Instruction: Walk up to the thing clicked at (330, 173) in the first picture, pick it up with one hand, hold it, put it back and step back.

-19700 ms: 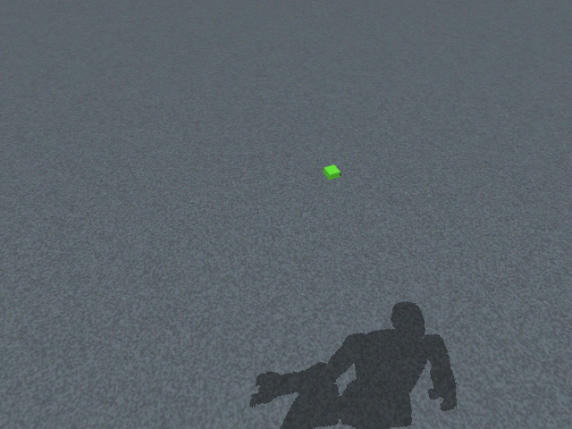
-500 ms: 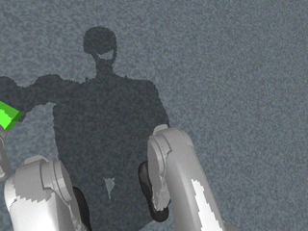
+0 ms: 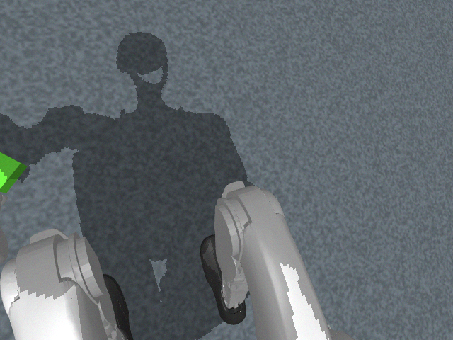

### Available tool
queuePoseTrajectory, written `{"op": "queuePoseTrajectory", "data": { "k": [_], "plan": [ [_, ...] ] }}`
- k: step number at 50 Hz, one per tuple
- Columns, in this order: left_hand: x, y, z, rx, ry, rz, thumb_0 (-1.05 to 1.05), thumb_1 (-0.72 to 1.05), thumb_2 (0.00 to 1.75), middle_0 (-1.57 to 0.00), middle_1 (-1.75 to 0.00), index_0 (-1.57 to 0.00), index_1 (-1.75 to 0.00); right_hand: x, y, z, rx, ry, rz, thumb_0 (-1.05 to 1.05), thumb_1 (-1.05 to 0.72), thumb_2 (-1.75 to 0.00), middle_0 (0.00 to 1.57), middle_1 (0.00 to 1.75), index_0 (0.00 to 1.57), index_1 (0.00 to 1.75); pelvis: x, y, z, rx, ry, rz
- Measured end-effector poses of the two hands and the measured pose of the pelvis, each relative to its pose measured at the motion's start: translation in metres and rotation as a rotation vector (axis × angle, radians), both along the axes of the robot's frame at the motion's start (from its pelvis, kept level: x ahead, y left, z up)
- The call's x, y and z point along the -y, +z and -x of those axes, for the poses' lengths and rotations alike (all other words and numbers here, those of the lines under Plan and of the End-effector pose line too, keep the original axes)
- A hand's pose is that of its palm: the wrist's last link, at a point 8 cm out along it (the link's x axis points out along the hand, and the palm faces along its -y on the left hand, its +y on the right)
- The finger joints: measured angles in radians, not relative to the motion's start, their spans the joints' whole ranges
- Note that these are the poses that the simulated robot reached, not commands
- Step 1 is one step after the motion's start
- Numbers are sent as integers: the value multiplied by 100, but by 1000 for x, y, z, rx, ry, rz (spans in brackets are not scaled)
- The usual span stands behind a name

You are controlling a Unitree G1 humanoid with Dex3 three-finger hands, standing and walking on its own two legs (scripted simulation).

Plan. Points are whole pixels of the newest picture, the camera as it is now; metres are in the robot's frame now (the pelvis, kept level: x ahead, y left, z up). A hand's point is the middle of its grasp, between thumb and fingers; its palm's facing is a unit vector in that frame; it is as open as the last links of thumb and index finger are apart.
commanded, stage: approach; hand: left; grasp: from above
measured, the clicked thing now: out of the picture +0.45 +0.31 -0.29
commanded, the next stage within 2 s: rest palm in 0.78 s
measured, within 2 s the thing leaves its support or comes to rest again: neither
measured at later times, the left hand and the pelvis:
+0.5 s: hand out of the picture +0.49 +0.27 -0.18, palm faces -0.23 -0.32 -0.92, open 13.9 cm; pelvis +0.00 +0.00 +0.01, yaw -1 degrees
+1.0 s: hand out of the picture +0.43 +0.33 -0.22, palm faces -0.25 -0.35 -0.90, open 14.0 cm; pelvis +0.00 +0.00 +0.00, yaw +0 degrees
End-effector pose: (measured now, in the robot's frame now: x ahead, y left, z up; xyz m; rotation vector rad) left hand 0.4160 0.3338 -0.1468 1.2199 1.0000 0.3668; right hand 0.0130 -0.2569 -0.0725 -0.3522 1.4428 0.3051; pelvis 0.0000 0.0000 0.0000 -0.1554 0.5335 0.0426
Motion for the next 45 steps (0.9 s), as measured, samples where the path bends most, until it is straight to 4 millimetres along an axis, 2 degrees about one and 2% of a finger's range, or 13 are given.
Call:
{"op": "queuePoseTrajectory", "data": {
  "k": [9,14,17,22,26,29,33,41,45],
  "plan": [
    [-4,4,-3,14,-1,-8,0,-51,93,-13,-110,-14,-109,-2,0,-4,10,10,-2,0,-93,-90,20,30,20,29,-1,0,0,4,1,4],
    [1,9,-16,10,-27,-18,0,-53,96,-12,-110,-13,-109,-3,2,-2,19,6,5,0,-93,-90,20,30,20,29,-1,-1,1,5,2,3],
    [13,12,-32,30,-57,-14,0,-54,96,-12,-110,-13,-109,-4,6,3,3,-1,5,0,-93,-90,20,30,20,29,-1,1,0,-2,2,3],
    [46,19,-62,72,-108,6,0,-55,97,-12,-110,-13,-110,-6,15,15,-35,-30,-1,0,-93,-90,20,30,20,29,1,6,-4,-21,-1,7],
    [65,24,-73,72,-117,-6,0,-55,97,-12,-111,-13,-110,-5,19,24,-45,-66,0,0,-93,-90,20,30,20,29,1,9,-5,-33,-10,11],
    [69,25,-69,45,-107,-21,0,-55,96,-12,-111,-13,-110,-4,19,29,-52,-83,-5,0,-93,-90,20,30,20,30,2,11,-4,-38,-15,8],
    [62,20,-52,-13,-85,-47,0,-54,95,-12,-111,-13,-110,-2,16,32,-48,-80,-9,0,-93,-90,20,30,20,30,3,11,0,-25,-20,-1],
    [19,-10,-5,-74,26,-23,0,-53,94,-12,-110,-13,-109,1,11,27,-36,-31,19,0,-93,-90,20,30,20,29,2,3,8,15,-14,-4],
    [2,-22,1,-55,16,-11,0,-53,94,-12,-110,-13,-108,-3,11,18,-49,14,25,0,-93,-90,20,30,20,29,0,1,7,18,-6,1]
  ]
}}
